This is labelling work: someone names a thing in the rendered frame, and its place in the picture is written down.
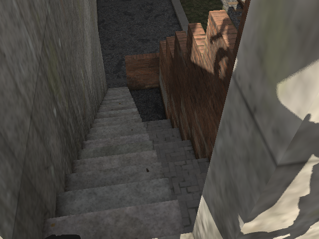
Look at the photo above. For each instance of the stairs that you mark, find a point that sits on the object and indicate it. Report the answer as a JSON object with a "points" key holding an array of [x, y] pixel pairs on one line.
{"points": [[117, 189]]}

